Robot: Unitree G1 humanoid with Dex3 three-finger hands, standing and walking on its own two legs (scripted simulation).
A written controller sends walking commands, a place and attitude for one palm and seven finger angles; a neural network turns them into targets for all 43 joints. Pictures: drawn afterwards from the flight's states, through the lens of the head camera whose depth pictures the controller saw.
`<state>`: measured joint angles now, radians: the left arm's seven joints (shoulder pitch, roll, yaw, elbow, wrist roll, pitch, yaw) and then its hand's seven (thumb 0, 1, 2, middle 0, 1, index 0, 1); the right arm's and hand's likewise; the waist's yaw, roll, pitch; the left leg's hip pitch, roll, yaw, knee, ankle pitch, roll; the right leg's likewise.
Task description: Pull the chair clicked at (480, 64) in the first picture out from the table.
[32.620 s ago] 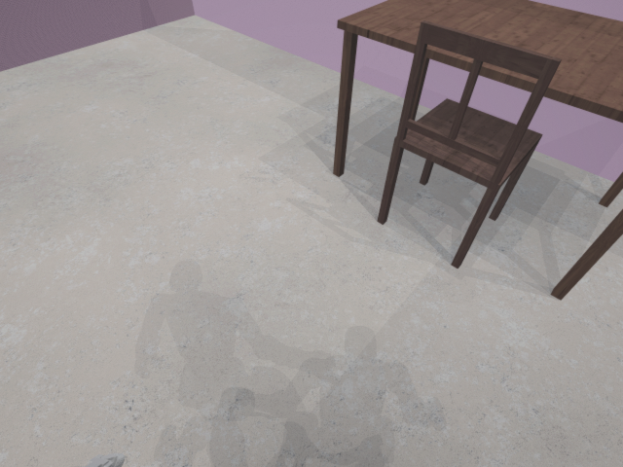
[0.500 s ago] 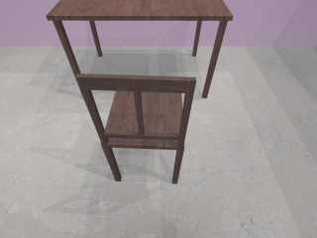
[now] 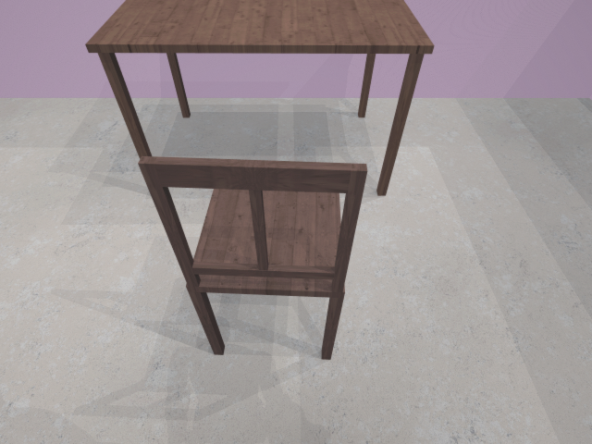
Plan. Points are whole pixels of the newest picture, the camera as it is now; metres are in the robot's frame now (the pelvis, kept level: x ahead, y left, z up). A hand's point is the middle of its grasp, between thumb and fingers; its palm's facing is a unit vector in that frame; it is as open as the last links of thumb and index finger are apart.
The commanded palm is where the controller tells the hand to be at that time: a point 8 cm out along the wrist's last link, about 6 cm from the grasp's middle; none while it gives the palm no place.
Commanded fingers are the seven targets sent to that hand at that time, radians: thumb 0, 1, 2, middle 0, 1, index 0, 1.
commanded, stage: look to check the result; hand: left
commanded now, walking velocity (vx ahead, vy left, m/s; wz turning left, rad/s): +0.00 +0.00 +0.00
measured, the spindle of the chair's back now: (259, 232) +0.54 +0.11 -0.11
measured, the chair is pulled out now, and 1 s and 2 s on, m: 0.68 0.68 0.68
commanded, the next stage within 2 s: stand and wait in 0.74 s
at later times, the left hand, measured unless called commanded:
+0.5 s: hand out of the picture +0.01 +0.16 -0.18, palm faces +0.03 -0.98 -0.19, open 7.3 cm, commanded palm none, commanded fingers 0.00 0.90 0.90 -0.20 -0.30 -0.20 -0.30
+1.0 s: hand out of the picture +0.00 +0.17 -0.18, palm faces +0.03 -0.98 -0.18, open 7.4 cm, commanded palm none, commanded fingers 0.00 0.90 0.90 -0.20 -0.30 -0.20 -0.30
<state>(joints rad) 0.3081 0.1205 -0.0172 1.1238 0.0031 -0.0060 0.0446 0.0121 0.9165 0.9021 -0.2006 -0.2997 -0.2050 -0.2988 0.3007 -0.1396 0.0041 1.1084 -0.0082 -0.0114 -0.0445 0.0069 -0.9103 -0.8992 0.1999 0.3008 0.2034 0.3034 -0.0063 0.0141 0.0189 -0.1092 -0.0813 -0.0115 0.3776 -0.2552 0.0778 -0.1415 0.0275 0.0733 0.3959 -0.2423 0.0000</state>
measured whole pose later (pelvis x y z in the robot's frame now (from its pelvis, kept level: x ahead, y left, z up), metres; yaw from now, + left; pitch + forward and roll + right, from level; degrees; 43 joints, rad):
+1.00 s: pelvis +0.01 +0.01 +0.00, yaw +0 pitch -1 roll +0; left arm 0.30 0.12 -0.01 1.13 0.00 0.00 0.05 0.01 0.91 0.90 -0.20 -0.30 -0.20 -0.30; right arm 0.31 -0.12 0.00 1.13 -0.01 -0.02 -0.05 0.00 -0.91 -0.90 0.20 0.30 0.20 0.30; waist -0.01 0.01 0.04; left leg -0.08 -0.09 0.00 0.37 -0.27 0.09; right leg -0.12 0.02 0.08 0.41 -0.27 0.01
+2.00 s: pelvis +0.01 +0.00 +0.00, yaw +0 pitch -1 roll +0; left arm 0.30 0.11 -0.01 1.13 0.00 0.00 0.05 0.01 0.91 0.90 -0.20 -0.30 -0.20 -0.30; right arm 0.31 -0.12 0.00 1.14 -0.01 -0.02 -0.05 0.00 -0.91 -0.90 0.20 0.30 0.20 0.30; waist -0.01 0.01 0.04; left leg -0.08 -0.09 0.00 0.37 -0.27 0.08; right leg -0.12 0.02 0.08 0.40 -0.26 0.01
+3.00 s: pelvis +0.01 +0.00 +0.00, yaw +0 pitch -1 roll +0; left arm 0.30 0.11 -0.01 1.14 0.00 -0.01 0.05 0.01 0.91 0.90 -0.20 -0.30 -0.20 -0.30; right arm 0.31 -0.13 0.00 1.14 -0.01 -0.01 -0.05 0.00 -0.91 -0.90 0.20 0.30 0.20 0.30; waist -0.01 0.02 0.04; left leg -0.08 -0.08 -0.01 0.37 -0.27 0.07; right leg -0.12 0.03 0.08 0.40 -0.26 0.00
